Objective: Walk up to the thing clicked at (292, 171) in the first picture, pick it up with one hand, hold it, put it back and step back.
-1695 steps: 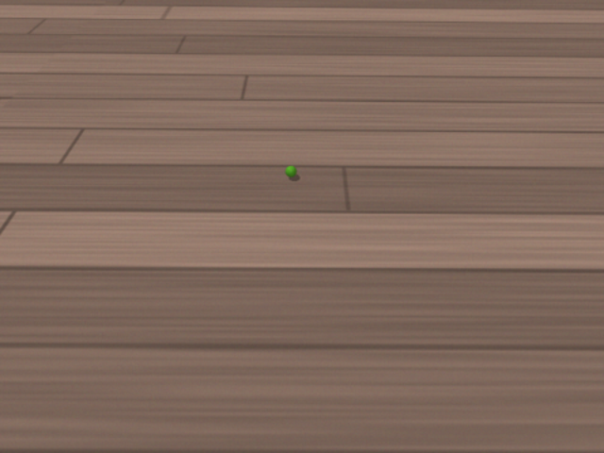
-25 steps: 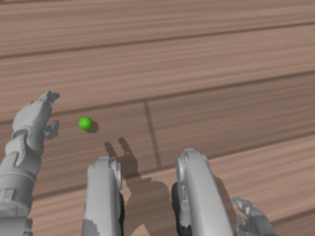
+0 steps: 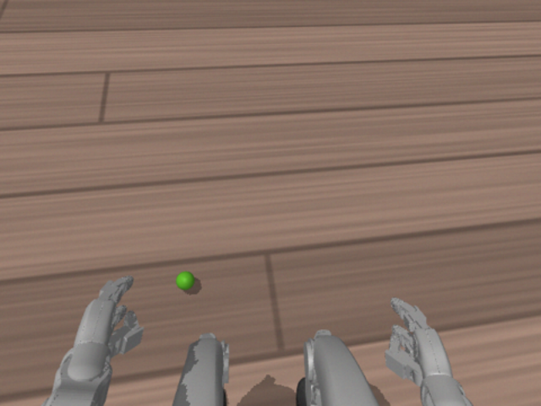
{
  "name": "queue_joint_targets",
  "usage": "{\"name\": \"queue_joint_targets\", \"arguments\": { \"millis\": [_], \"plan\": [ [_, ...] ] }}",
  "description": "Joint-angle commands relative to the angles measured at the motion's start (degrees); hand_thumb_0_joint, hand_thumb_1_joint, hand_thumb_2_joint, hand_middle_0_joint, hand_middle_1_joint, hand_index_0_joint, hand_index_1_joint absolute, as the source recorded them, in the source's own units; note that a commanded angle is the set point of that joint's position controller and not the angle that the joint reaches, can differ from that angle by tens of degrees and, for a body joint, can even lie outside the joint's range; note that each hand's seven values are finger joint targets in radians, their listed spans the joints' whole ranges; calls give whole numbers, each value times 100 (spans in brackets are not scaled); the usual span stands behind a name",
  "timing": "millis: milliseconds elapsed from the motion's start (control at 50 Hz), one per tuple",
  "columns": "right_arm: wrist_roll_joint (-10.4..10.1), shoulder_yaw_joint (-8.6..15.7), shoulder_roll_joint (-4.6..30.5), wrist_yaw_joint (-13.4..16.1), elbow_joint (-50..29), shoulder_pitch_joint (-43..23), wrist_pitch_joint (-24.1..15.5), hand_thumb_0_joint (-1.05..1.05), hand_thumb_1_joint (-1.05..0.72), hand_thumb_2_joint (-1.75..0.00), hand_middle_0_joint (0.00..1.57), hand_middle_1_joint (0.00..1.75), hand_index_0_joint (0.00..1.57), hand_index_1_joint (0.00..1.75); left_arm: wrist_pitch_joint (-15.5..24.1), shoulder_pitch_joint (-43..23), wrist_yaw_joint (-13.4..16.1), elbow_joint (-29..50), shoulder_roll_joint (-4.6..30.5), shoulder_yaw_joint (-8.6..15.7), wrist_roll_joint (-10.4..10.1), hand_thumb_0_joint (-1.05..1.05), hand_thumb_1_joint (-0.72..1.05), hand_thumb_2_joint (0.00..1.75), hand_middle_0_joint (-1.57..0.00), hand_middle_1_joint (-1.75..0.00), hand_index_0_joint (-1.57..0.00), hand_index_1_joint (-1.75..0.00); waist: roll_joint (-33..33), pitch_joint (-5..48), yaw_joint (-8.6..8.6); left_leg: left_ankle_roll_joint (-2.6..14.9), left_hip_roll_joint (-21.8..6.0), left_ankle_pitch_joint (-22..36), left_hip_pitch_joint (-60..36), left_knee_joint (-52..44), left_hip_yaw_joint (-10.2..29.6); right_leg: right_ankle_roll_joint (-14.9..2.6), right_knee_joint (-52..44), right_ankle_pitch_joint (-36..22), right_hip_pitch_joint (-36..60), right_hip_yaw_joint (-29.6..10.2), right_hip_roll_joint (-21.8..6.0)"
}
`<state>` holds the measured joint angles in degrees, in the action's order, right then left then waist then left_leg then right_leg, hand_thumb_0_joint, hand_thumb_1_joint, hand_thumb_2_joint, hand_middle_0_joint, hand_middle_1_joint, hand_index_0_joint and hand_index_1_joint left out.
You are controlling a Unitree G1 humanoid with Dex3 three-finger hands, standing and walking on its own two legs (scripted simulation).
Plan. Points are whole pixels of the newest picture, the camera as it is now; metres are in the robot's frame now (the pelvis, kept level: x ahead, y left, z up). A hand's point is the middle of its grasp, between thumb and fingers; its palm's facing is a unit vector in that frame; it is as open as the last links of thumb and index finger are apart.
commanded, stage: home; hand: left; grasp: from above
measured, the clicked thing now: (185, 280) +0.48 +0.23 -0.59
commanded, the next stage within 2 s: none
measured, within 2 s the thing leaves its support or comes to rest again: neither
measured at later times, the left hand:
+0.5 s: hand (108, 346) +0.21 +0.18 +0.06, palm faces +0.08 -0.98 -0.20, open 7.4 cm
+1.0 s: hand (116, 349) +0.21 +0.18 +0.05, palm faces +0.08 -0.98 -0.20, open 7.4 cm
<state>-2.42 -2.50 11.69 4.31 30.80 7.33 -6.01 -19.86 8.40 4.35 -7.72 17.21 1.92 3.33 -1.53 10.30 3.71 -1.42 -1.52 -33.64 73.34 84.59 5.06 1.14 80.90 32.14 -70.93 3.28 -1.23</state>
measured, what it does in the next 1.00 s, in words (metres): rises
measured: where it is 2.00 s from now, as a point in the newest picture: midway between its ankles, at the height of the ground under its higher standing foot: outside the picture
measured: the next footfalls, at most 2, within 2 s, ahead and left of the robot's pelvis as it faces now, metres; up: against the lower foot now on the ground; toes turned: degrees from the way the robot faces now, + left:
none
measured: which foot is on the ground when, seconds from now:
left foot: down 0.00-1.00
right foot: down 0.00-1.00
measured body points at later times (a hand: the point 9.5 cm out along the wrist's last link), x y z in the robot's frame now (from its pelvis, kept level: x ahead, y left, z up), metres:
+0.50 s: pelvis +0.05 +0.00 +0.10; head +0.07 +0.00 +0.55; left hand +0.20 +0.23 +0.07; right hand +0.22 -0.24 +0.04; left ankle +0.05 +0.13 -0.58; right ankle +0.06 -0.14 -0.58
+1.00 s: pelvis +0.05 -0.01 +0.10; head +0.07 +0.00 +0.55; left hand +0.20 +0.23 +0.07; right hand +0.21 -0.25 +0.03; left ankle +0.05 +0.13 -0.58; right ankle +0.06 -0.14 -0.58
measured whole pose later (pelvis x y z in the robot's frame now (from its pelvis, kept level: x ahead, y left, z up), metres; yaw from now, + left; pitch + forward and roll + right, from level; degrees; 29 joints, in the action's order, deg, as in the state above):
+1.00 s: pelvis +0.05 -0.01 +0.10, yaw +2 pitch +10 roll -2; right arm -0.5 -1.9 12.5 10.4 31.5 16.5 -13.9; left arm -26.2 28.4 1.2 7.2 12.3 2.1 -3.2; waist -2.5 8.6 2.5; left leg -1.6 -2.1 -28.1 39.3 57.6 4.1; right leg 0.8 54.2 26.8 -37.1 3.6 -0.9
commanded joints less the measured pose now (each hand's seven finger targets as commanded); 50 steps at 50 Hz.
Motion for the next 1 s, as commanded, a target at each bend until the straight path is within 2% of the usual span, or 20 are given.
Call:
{"name": "queue_joint_targets", "arguments": {
  "millis": [0,40,80,140,220,300,320,420,500,540,560,660,680,700,740,780,960,980],
  "plan": [
    [3,284,802,337,-740,266,-397,0,-90,-90,20,30,20,30,1,18,144,1412,573,487,-319,0,90,90,-20,-30,-20,-30,-481,1648,12,193,78,692,-2290,-2117,25,-202,-1867,-772,1833,-110,173],
    [30,265,768,432,-736,344,-475,0,-90,-90,20,30,20,30,-103,299,128,1528,403,440,-451,0,90,90,-20,-30,-20,-30,-475,1392,41,172,57,785,-2533,-2412,48,-185,-2135,-871,2089,-89,189],
    [33,245,737,514,-828,435,-550,0,-90,-90,20,30,20,30,-191,603,122,1776,380,536,-574,0,90,90,-20,-30,-20,-30,-421,1296,27,190,80,921,-2782,-2615,-38,-174,-2461,-989,2480,-79,201],
    [58,237,709,608,-890,595,-653,0,-90,-90,20,30,20,30,-318,1116,64,2072,208,450,-704,0,90,90,-20,-30,-20,-30,-420,1202,4,174,94,1571,-3215,-2880,-140,-156,-2771,-1520,2963,-6,231],
    [84,246,662,684,-1014,627,-752,0,-90,-90,20,30,20,30,-412,1722,5,2455,123,429,-717,0,90,90,-20,-30,-20,-30,-352,799,-102,155,98,1742,-3539,-3284,-146,-148,-3139,-1630,3295,76,269],
    [127,285,674,710,-1045,670,-847,0,-90,-90,20,30,20,30,-448,1983,-93,2627,68,349,-697,0,90,90,-20,-30,-20,-30,-202,559,-97,178,110,1895,-3713,-3465,-192,-143,-3363,-1707,3512,132,293],
    [138,318,694,707,-1048,684,-867,0,-90,-90,20,30,20,30,-448,2017,-127,2663,54,325,-693,0,90,90,-20,-30,-20,-30,-170,541,-48,186,120,1931,-3763,-3487,-220,-139,-3415,-1730,3534,131,300],
    [180,353,748,710,-1009,631,-997,0,-90,-90,20,30,20,30,-448,1956,-245,2649,69,299,-656,0,90,90,-20,-30,-20,-30,-24,309,-27,216,154,1827,-3833,-3592,-260,-105,-3562,-1642,3608,138,274],
    [205,379,783,690,-945,628,-1066,0,-90,-90,20,30,20,30,-390,1880,-302,2542,104,333,-608,0,90,90,-20,-30,-20,-30,-94,267,-70,192,150,1975,-3932,-3619,-262,-110,-3517,-1751,3615,144,265],
    [210,369,788,679,-967,551,-1087,0,-90,-90,20,30,20,30,-370,1806,-307,2550,142,355,-582,0,90,90,-20,-30,-20,-30,-163,187,-108,195,165,1765,-3901,-3665,-261,-106,-3560,-1584,3603,131,252],
    [218,375,784,672,-953,545,-1101,0,-90,-90,20,30,20,30,-361,1741,-315,2600,136,312,-579,0,90,90,-20,-30,-20,-30,-187,261,-75,198,174,1806,-3951,-3641,-280,-103,-3564,-1640,3642,115,243],
    [223,363,790,665,-913,502,-1123,0,-90,-90,20,30,20,30,-354,1815,-311,2538,142,346,-581,0,90,90,-20,-30,-20,-30,-160,263,-127,191,171,1886,-3971,-3632,-275,-89,-3555,-1723,3705,113,243],
    [231,358,775,664,-915,509,-1126,0,-90,-90,20,30,20,30,-335,1786,-300,2604,135,327,-577,0,90,90,-20,-30,-20,-30,-193,320,-87,194,182,1913,-3995,-3604,-277,-89,-3554,-1774,3736,100,231],
    [227,359,785,669,-888,509,-1126,0,-90,-90,20,30,20,30,-345,1864,-298,2543,159,379,-582,0,90,90,-20,-30,-20,-30,-149,354,-147,194,176,1944,-4009,-3619,-289,-92,-3545,-1790,3782,100,233],
    [231,357,779,672,-921,496,-1122,0,-90,-90,20,30,20,30,-331,1822,-288,2578,134,325,-565,0,90,90,-20,-30,-20,-30,-167,364,-102,202,185,1928,-3989,-3576,-312,-83,-3557,-1804,3749,84,221],
    [229,345,776,675,-901,458,-1128,0,-90,-90,20,30,20,30,-333,1857,-277,2527,150,361,-580,0,90,90,-20,-30,-20,-30,-81,290,-142,210,184,1824,-3916,-3595,-296,-74,-3595,-1707,3743,101,228],
    [222,364,762,696,-875,496,-1151,0,-90,-90,20,30,20,30,-309,1848,-283,2625,110,329,-605,0,90,90,-20,-30,-20,-30,-64,343,-127,212,182,1626,-3880,-3599,-303,-72,-3607,-1530,3708,74,224],
    [221,366,770,698,-892,484,-1149,0,-90,-90,20,30,20,30,-314,1903,-272,2578,143,387,-591,0,90,90,-20,-30,-20,-30,-138,326,-157,199,179,1621,-3866,-3611,-310,-84,-3601,-1513,3691,85,228]
  ]
}}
